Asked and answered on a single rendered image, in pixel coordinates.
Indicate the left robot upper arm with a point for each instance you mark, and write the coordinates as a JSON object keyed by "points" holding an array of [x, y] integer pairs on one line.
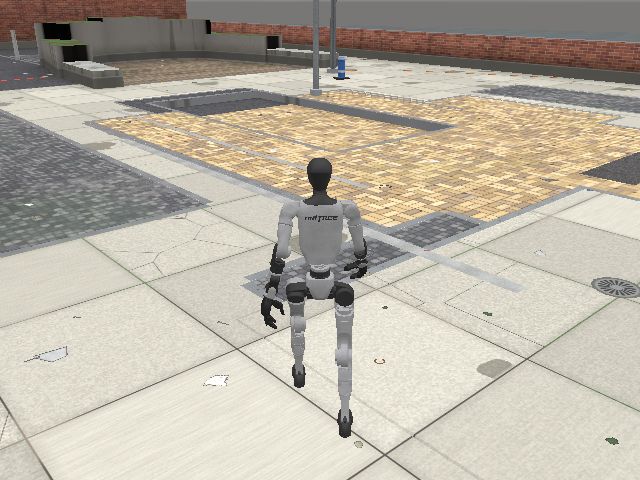
{"points": [[285, 224]]}

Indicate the robot left shin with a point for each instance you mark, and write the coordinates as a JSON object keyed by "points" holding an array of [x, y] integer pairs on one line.
{"points": [[298, 346]]}

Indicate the robot right forearm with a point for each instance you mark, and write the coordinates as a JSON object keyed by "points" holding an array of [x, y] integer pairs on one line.
{"points": [[361, 257]]}

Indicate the robot right foot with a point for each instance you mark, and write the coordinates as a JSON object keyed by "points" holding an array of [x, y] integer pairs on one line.
{"points": [[344, 427]]}

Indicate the right robot hand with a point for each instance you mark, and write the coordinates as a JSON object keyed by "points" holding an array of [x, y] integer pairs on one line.
{"points": [[359, 274]]}

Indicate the left robot hand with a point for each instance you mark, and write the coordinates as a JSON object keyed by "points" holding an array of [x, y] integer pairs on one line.
{"points": [[266, 308]]}

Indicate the right robot upper arm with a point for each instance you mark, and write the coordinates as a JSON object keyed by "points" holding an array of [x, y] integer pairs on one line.
{"points": [[351, 211]]}

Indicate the robot left forearm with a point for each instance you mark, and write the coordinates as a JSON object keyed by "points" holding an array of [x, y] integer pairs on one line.
{"points": [[274, 276]]}

